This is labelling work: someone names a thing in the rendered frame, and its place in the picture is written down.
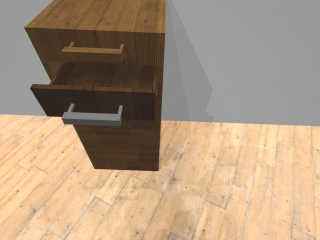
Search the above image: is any handle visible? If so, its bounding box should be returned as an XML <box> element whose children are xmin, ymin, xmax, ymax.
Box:
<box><xmin>61</xmin><ymin>103</ymin><xmax>123</xmax><ymax>127</ymax></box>
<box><xmin>61</xmin><ymin>47</ymin><xmax>124</xmax><ymax>62</ymax></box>

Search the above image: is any drawer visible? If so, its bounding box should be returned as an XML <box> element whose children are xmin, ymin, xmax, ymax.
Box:
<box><xmin>30</xmin><ymin>62</ymin><xmax>158</xmax><ymax>121</ymax></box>

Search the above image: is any cabinet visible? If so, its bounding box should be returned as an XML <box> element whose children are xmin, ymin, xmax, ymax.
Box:
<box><xmin>24</xmin><ymin>0</ymin><xmax>166</xmax><ymax>171</ymax></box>

